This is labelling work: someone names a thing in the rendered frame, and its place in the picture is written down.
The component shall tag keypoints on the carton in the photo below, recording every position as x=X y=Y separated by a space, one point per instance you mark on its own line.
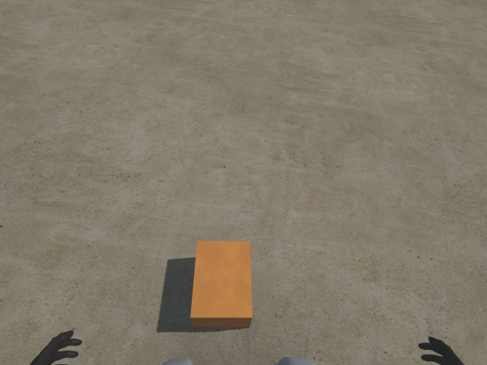
x=222 y=294

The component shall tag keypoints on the left robot hand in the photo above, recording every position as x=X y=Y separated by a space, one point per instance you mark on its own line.
x=49 y=354

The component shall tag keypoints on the right robot hand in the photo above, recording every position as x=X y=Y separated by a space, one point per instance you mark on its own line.
x=438 y=346

